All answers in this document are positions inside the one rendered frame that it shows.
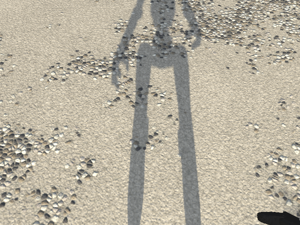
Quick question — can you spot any robot right hand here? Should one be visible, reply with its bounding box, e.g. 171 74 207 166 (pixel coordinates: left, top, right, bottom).
257 211 300 225

